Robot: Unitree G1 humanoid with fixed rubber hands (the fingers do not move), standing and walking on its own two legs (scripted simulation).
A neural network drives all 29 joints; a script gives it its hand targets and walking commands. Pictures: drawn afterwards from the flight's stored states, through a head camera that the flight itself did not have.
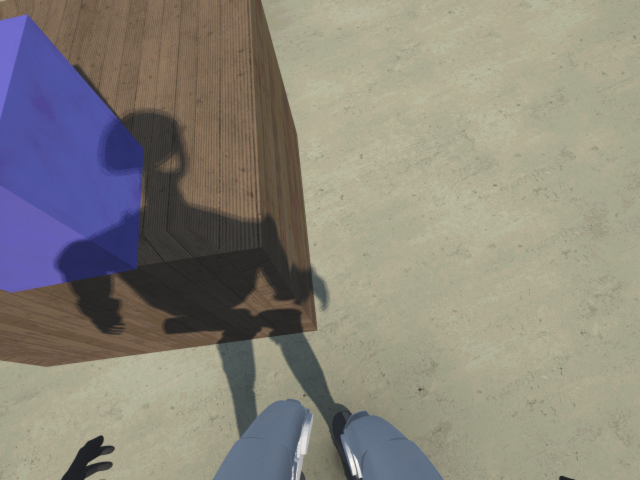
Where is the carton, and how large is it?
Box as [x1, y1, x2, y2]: [0, 14, 143, 292]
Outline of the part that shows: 27,14 0,20 0,288 10,292 136,268 143,148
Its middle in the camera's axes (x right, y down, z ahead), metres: -0.43 -0.10 +0.55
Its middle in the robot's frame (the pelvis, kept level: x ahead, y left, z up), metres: +0.51 +0.42 +0.03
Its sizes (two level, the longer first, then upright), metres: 0.241 0.212 0.265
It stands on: a pedestal, 0.67 m high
